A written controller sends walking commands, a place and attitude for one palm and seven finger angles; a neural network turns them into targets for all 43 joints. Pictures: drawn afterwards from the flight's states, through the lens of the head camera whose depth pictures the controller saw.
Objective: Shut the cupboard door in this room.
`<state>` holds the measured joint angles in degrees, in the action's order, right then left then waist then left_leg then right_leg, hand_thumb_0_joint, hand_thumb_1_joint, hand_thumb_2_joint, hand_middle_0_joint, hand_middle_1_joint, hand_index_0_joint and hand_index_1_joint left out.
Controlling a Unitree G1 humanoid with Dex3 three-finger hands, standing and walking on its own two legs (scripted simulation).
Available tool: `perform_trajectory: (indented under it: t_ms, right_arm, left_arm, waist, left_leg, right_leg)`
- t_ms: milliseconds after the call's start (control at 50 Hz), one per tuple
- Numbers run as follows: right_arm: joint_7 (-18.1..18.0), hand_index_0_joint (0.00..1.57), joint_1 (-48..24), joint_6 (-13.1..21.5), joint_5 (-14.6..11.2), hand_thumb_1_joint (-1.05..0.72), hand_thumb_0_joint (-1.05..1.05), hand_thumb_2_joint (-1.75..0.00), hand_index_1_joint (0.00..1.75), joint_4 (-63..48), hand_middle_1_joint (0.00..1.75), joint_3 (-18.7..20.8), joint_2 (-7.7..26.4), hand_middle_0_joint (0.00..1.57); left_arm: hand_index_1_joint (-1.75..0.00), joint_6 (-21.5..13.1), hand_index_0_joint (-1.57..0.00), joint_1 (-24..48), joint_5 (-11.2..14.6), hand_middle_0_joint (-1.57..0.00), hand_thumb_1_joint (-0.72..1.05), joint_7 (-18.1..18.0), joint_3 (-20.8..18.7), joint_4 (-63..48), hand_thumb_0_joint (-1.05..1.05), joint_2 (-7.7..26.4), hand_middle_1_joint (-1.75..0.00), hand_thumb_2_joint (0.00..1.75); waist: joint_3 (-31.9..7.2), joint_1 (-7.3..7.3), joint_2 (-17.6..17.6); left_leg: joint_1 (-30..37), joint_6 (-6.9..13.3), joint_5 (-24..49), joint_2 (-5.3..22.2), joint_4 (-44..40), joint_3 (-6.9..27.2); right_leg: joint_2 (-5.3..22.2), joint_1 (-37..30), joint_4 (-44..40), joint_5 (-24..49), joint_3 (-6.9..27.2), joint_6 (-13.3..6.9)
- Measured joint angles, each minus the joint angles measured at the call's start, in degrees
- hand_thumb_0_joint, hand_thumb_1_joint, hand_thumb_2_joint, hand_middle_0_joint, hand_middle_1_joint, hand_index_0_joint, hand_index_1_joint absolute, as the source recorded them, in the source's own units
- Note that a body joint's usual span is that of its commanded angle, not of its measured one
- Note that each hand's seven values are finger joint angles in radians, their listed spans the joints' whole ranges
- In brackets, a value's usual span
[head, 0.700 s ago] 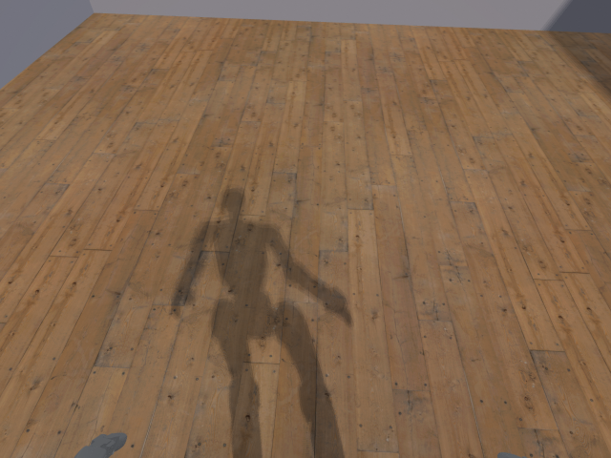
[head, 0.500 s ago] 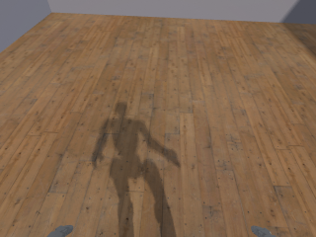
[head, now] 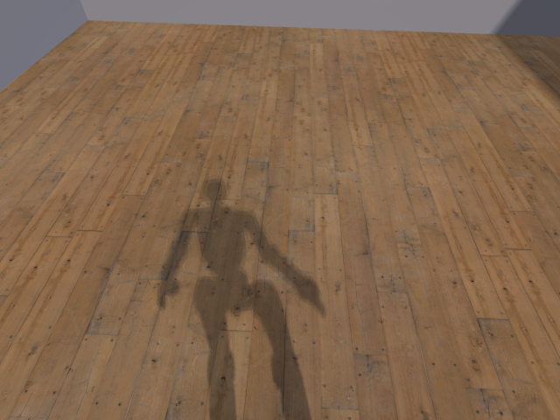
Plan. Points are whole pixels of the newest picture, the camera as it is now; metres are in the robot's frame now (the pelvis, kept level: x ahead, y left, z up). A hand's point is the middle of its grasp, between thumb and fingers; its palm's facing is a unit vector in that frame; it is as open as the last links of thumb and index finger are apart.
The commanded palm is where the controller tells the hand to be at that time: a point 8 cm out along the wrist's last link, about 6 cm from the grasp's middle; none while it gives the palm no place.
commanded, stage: stand and wait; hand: left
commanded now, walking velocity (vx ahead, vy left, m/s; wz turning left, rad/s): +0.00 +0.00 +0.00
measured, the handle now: out of the picture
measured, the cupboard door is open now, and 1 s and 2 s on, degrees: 78 78 78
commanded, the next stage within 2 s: turn or walk to find it in 0.20 s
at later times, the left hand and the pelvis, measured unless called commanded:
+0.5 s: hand out of the picture +0.05 +0.23 -0.17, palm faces +0.03 -0.96 -0.28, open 7.4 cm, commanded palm none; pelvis -0.02 +0.00 -0.01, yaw +3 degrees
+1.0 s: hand out of the picture -0.01 +0.20 -0.16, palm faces +0.25 -0.92 -0.30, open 7.4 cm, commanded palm none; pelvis -0.05 -0.02 -0.01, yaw +15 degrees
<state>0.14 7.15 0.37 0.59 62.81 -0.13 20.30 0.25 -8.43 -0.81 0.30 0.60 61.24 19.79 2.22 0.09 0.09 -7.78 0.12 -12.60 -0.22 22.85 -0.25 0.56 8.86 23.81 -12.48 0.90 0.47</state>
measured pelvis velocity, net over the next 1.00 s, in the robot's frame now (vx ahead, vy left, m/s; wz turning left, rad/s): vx -0.05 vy -0.02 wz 0.26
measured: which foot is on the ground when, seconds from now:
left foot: down 0.00-0.94, up 0.96-1.00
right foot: down 0.00-0.58, up 0.60-0.92, down 0.94-1.00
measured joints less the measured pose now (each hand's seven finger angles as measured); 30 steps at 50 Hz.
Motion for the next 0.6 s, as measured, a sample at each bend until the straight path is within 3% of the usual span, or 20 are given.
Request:
perform_trajectory:
  t_ms: [360, 520, 600]
  right_arm:
    - [0.16, 0.21, 1.09, -0.46, 0.15, -0.90, 0.01, -0.90, 0.30, 0.15, 0.30, 0.17, -0.68, 0.20]
    - [0.44, 0.20, 3.33, -2.39, 0.12, -0.91, 0.00, -0.90, 0.30, -2.57, 0.30, 0.54, -4.31, 0.20]
    - [0.78, 0.21, 4.57, -2.36, 0.26, -0.91, 0.00, -0.90, 0.30, -4.02, 0.30, 0.73, -7.08, 0.20]
  left_arm:
    - [-0.30, 0.42, -0.21, 0.92, -0.10, -0.20, 0.90, -0.45, -0.32, -0.51, 0.01, -1.06, -0.30, 0.90]
    - [-0.30, 1.81, -0.21, -1.06, -0.29, -0.20, 0.90, -1.20, -0.39, -3.76, 0.01, -4.60, -0.30, 0.90]
    - [-0.30, 2.82, -0.21, -2.34, -0.36, -0.20, 0.90, -1.34, -0.71, -4.61, 0.01, -5.32, -0.30, 0.90]
  waist:
    - [-0.46, -0.65, 0.01]
    - [0.49, -0.55, 0.08]
    - [1.05, -0.58, -2.16]
  left_leg:
    - [-2.82, -0.24, 0.65, -0.10, 1.46, 1.00]
    - [-8.93, 0.32, -2.75, -1.14, 10.11, 3.34]
    - [-10.23, 1.56, -3.66, -2.96, 12.26, 3.24]
  right_leg:
    - [0.12, 2.22, 1.07, 0.42, -1.00, -0.05]
    - [1.08, 5.96, 6.81, -2.50, -3.39, 0.40]
    - [2.84, 8.28, 12.07, -5.52, -3.29, 1.33]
